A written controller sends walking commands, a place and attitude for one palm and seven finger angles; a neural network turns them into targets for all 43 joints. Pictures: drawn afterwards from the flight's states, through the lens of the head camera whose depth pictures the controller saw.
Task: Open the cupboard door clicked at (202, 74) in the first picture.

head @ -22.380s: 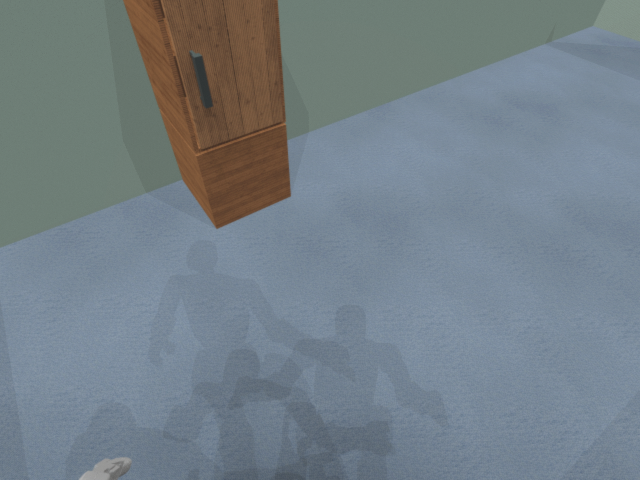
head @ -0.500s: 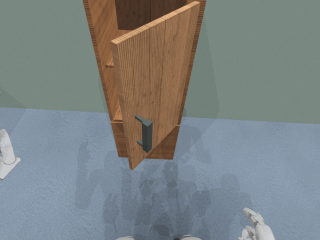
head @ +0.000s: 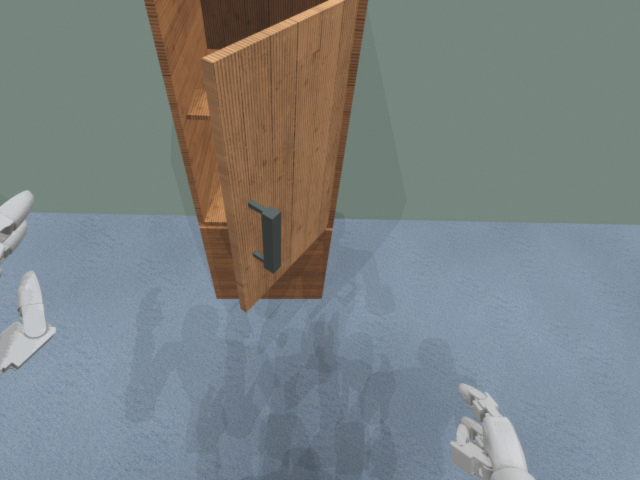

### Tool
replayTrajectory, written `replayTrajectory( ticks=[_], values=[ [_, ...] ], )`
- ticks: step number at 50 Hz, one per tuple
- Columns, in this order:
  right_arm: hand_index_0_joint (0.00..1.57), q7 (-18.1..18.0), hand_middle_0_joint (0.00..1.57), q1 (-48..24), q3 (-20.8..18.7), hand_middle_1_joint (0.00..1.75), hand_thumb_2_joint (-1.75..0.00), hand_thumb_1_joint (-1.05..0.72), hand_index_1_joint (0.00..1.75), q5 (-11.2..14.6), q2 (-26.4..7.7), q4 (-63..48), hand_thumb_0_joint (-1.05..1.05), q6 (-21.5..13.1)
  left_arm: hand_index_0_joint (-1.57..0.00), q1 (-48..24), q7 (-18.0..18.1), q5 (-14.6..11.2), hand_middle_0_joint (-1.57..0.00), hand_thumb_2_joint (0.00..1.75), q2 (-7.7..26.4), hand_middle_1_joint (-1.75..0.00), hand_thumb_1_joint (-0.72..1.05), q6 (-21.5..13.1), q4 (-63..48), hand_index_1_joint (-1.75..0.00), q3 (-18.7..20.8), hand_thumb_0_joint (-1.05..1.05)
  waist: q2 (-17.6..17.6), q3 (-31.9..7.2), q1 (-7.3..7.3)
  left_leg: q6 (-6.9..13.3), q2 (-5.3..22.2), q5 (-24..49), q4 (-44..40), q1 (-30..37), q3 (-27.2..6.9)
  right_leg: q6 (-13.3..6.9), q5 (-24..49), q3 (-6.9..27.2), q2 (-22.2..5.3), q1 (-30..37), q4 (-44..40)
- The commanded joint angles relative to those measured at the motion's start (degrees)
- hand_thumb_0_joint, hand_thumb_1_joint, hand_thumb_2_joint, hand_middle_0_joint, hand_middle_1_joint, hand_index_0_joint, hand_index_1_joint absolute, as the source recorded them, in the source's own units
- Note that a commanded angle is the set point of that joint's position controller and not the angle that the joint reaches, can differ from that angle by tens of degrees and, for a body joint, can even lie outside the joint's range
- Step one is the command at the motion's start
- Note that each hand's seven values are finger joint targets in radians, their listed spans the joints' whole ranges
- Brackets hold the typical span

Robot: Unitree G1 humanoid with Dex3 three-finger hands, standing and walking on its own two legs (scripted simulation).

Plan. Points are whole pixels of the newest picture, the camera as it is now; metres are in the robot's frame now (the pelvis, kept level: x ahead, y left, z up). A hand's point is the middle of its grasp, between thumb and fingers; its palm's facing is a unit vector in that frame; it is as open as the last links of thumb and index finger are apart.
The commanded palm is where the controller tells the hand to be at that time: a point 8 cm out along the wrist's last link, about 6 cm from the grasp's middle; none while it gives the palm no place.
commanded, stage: stop stepping back and stand still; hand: left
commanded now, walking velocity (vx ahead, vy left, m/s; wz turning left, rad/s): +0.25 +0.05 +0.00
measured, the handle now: (263, 236) +0.54 +0.12 -0.09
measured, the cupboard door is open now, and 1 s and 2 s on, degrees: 53 53 53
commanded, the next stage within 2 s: let the arm hang, fingers relaxed in 0.98 s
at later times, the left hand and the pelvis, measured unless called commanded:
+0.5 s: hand out of the picture +0.14 +0.27 +0.16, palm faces +0.45 -0.78 -0.43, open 7.5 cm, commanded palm +0.07 +0.30 +0.18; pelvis -0.07 +0.00 -0.01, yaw +0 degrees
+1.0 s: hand out of the picture +0.15 +0.27 +0.16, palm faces +0.39 -0.79 -0.47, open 7.4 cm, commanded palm +0.09 +0.31 +0.18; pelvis -0.05 +0.01 +0.00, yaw +0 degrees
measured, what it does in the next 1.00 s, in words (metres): steps on the spot: left foot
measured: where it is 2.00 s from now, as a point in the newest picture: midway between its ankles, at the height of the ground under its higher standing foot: outside the picture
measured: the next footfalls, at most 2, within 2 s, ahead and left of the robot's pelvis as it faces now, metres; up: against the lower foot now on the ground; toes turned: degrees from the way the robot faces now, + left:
left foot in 0.40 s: +0.00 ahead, +0.12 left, +0.00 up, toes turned +4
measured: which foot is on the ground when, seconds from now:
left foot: down 0.00-0.24, up 0.26-0.38, down 0.40-1.00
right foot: down 0.00-1.00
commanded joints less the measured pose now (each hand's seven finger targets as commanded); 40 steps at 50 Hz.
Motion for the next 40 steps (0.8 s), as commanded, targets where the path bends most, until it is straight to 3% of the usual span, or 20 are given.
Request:
replayTrajectory(
  ticks=[1, 2, 4, 6, 9, 10, 12, 13, 16, 18, 20, 22, 25, 26, 29, 31, 33, 35, 38, 40],
  values=[
    [0.20, -1.2, 0.20, -2.0, -3.8, 0.30, -0.90, -0.90, 0.30, 0.2, -9.7, -9.9, 0.00, -3.6, -0.20, 4.8, 2.1, -1.2, -0.20, 0.90, 10.9, -0.30, 0.90, -2.5, -13.3, -0.30, 10.7, 0.00, 12.1, -13.0, 1.76, 1.0, 7.2, 29.2, -6.8, 20.8, -7.3, 2.1, 18.3, -0.8, -4.3, -3.7, 2.1],
    [0.20, -1.2, 0.20, -1.0, -3.6, 0.30, -0.90, -0.90, 0.30, -0.2, -9.3, -9.9, 0.00, -4.4, -0.20, 6.0, 2.2, -1.5, -0.20, 0.90, 11.0, -0.30, 0.90, -2.8, -14.0, -0.30, 10.9, 0.00, 14.4, -13.8, 1.46, 0.5, 8.6, 30.9, -8.9, 22.5, -9.6, 2.0, 7.3, -2.4, -3.0, -5.3, 4.6],
    [0.20, -1.1, 0.20, -0.6, -3.9, 0.30, -0.90, -0.90, 0.30, -1.1, -9.6, -9.5, 0.00, -5.9, -0.20, 4.7, 2.3, -1.5, -0.20, 0.90, 10.2, -0.30, 0.90, -3.1, -15.1, -0.30, 10.3, 0.00, 15.1, -10.8, 1.67, 1.0, 11.2, 15.2, -15.2, 16.8, -13.9, 2.0, -5.9, -2.3, -2.0, -4.8, 9.3],
    [0.20, -1.4, 0.20, -0.4, -4.0, 0.30, -0.90, -0.90, 0.30, -1.1, -9.7, -9.0, 0.00, -7.1, -0.20, 2.8, 2.9, -1.2, -0.20, 0.90, 10.1, -0.30, 0.90, -3.2, -14.5, -0.30, 10.7, 0.00, 12.7, -7.2, 1.64, 2.8, 11.5, -4.4, -18.8, 9.0, -13.9, 1.7, -5.4, -2.3, -3.0, -1.2, 7.4],
    [0.20, -1.7, 0.20, -1.8, -4.3, 0.30, -0.90, -0.90, 0.30, -0.9, -10.6, -8.9, 0.00, -6.0, -0.20, 2.9, 3.1, -0.8, -0.20, 0.90, 8.0, -0.30, 0.90, -2.6, -8.0, -0.30, 9.3, 0.00, 8.2, -0.1, 0.57, 0.1, 6.7, -20.7, -16.9, -0.7, -9.3, 0.0, -5.4, -1.7, -4.1, 2.1, -4.8],
    [0.20, -1.7, 0.20, -1.8, -4.7, 0.30, -0.90, -0.90, 0.30, -1.1, -10.6, -8.7, 0.00, -5.5, -0.20, 1.5, 3.0, -0.6, -0.20, 0.90, 7.9, -0.30, 0.90, -2.7, -6.7, -0.30, 9.1, 0.00, 4.0, 1.0, 0.54, -0.8, 3.9, -19.5, -11.3, 0.4, -6.7, -1.4, -12.4, 2.1, -6.4, -2.2, -9.5],
    [0.20, -1.8, 0.20, -0.3, -5.7, 0.30, -0.90, -0.90, 0.30, -0.9, -10.2, -7.3, 0.00, -4.7, -0.20, -1.0, 2.9, -0.4, -0.20, 0.90, 7.5, -0.30, 0.90, -3.2, -8.3, -0.30, 7.7, 0.00, -5.3, 1.2, 0.49, -1.8, 0.4, -11.0, 12.9, 8.3, -3.9, -7.7, -28.4, 18.3, -18.3, -18.3, -18.7],
    [0.20, -1.6, 0.20, 0.9, -5.4, 0.30, -0.90, -0.90, 0.30, -0.9, -9.5, -6.3, 0.00, -4.4, -0.20, -2.6, 3.1, -0.2, -0.20, 0.90, 7.2, -0.30, 0.90, -3.0, -7.6, -0.30, 7.2, 0.00, -7.3, 1.9, 0.59, -1.5, 0.7, -9.0, 19.3, 4.0, -3.3, -9.5, -25.2, 20.2, -20.9, -16.5, -18.3],
    [0.20, -1.8, 0.20, 0.8, -4.4, 0.30, -0.90, -0.90, 0.30, -0.6, -8.6, -5.6, 0.00, -5.2, -0.20, -12.5, 3.4, 1.0, -0.20, 0.90, 6.1, -0.30, 0.90, -3.4, -7.2, -0.30, 4.1, 0.00, -2.5, 2.2, -0.38, 0.0, 3.1, -12.2, 9.7, 5.4, -2.7, -6.0, -19.8, 10.6, -18.2, -15.4, -11.6],
    [0.20, -2.8, 0.20, 1.3, -4.2, 0.30, -0.90, -0.90, 0.30, -0.7, -9.1, -5.3, 0.00, -6.4, -0.20, -11.3, 3.5, 1.5, -0.20, 0.90, 5.9, -0.30, 0.90, -3.8, -6.2, -0.30, 4.3, 0.00, 5.6, 2.6, -0.19, 1.7, 2.9, -14.9, -3.0, 10.6, -3.2, -4.1, -18.8, 6.8, -12.5, -16.1, -3.8],
    [0.20, -3.0, 0.20, 1.4, -4.0, 0.30, -0.90, -0.90, 0.30, -0.7, -10.1, -6.8, 0.00, -7.4, -0.20, -10.3, 3.6, 1.3, -0.20, 0.90, 6.4, -0.30, 0.90, -4.9, -9.9, -0.30, 5.9, 0.00, 18.2, 1.9, 0.36, 6.1, 12.7, -21.8, -13.9, 9.5, -19.6, 0.0, -7.8, -0.7, -3.7, -15.5, 11.4],
    [0.20, -2.5, 0.20, 1.3, -3.5, 0.30, -0.90, -0.90, 0.30, -1.0, -7.9, -6.0, 0.00, -7.5, -0.20, -7.4, 3.3, 1.6, -0.20, 0.90, 8.2, -0.30, 0.90, -5.0, -9.4, -0.30, 8.8, 0.00, 15.7, 1.0, 0.15, 8.2, 16.2, -30.6, -20.5, 2.3, -25.1, 1.4, -9.1, -3.3, -3.2, -10.8, 21.2],
    [0.20, -1.6, 0.20, 0.4, -3.4, 0.30, -0.90, -0.90, 0.30, -1.1, -8.3, -6.0, 0.00, -8.0, -0.20, -4.5, 3.1, 1.5, -0.20, 0.90, 7.0, -0.30, 0.90, -4.6, -9.3, -0.30, 8.2, 0.00, 10.5, 1.5, 1.20, 6.3, 13.6, -17.2, -13.6, -1.2, -15.2, 1.1, -5.4, -4.4, -4.2, -1.5, 8.3],
    [0.20, -1.5, 0.20, 0.0, -3.5, 0.30, -0.90, -0.90, 0.30, -1.1, -8.6, -6.2, 0.00, -8.0, -0.20, -3.4, 3.0, 1.4, -0.20, 0.90, 7.5, -0.30, 0.90, -4.3, -8.2, -0.30, 8.7, 0.00, 7.8, 1.5, 1.44, 4.0, 10.3, -16.6, -9.8, -3.5, -10.2, 0.4, -2.8, -3.2, -4.4, 2.2, 2.2],
    [0.20, -0.5, 0.20, 1.5, -4.5, 0.30, -0.90, -0.90, 0.30, -0.4, -7.5, -5.5, 0.00, -7.2, -0.20, -3.7, 2.6, 0.1, -0.20, 0.90, 7.5, -0.30, 0.90, -3.8, -5.8, -0.30, 8.5, 0.00, -9.0, -0.6, 1.31, -0.7, 0.3, -13.6, 18.3, -6.9, -0.9, -8.2, -10.5, 24.1, -20.6, -0.5, -13.4],
    [0.20, -0.1, 0.20, 1.7, -4.4, 0.30, -0.90, -0.90, 0.30, -0.1, -7.7, -5.3, 0.00, -6.9, -0.20, -4.4, 2.6, -0.1, -0.20, 0.90, 6.6, -0.30, 0.90, -4.3, -5.6, -0.30, 8.0, 0.00, -2.3, -0.8, 0.76, -1.1, 1.9, -13.8, 24.7, -9.5, -3.4, -10.1, 4.4, 20.4, -21.9, 1.6, -10.9],
    [0.20, -0.4, 0.20, 1.8, -3.3, 0.30, -0.90, -0.90, 0.30, -0.1, -6.3, -5.3, 0.00, -6.7, -0.20, -2.7, 2.8, 0.2, -0.20, 0.90, 6.8, -0.30, 0.90, -4.7, -4.5, -0.30, 8.5, 0.00, -3.2, -1.1, 0.72, -0.7, 3.3, -11.8, 13.8, -3.3, -2.4, -8.4, 18.7, 10.3, -18.9, 0.9, -6.3],
    [0.20, -0.9, 0.20, 1.5, -3.1, 0.30, -0.90, -0.90, 0.30, -0.4, -6.6, -5.3, 0.00, -6.7, -0.20, -3.2, 2.9, 0.0, -0.20, 0.90, 6.2, -0.30, 0.90, -4.9, -5.7, -0.30, 8.1, 0.00, -1.6, -3.2, 0.33, -0.3, 2.1, -2.7, -0.7, 6.0, -0.1, -4.4, 17.9, 5.1, -14.9, 0.3, -3.2],
    [0.20, -1.8, 0.20, -0.6, -4.3, 0.30, -0.90, -0.90, 0.30, -0.3, -9.1, -6.9, 0.00, -7.0, -0.20, -4.5, 2.4, -0.1, -0.20, 0.90, 6.7, -0.30, 0.90, -5.2, -9.4, -0.30, 7.3, 0.00, 9.2, -2.0, 2.09, 2.2, 9.5, 3.9, -8.8, 11.3, -9.6, 1.3, 5.5, 1.4, -7.4, -4.1, 0.2],
    [0.20, -1.7, 0.20, 0.5, -3.7, 0.30, -0.90, -0.90, 0.30, -0.4, -8.2, -6.6, 0.00, -7.0, -0.20, -3.9, 2.3, 0.3, -0.20, 0.90, 6.7, -0.30, 0.90, -4.7, -8.2, -0.30, 7.8, 0.00, 8.9, -3.7, 1.30, 1.8, 8.4, 16.5, -7.1, 11.7, -8.3, 1.3, 15.5, -0.7, -5.9, -1.3, 3.6]
  ],
)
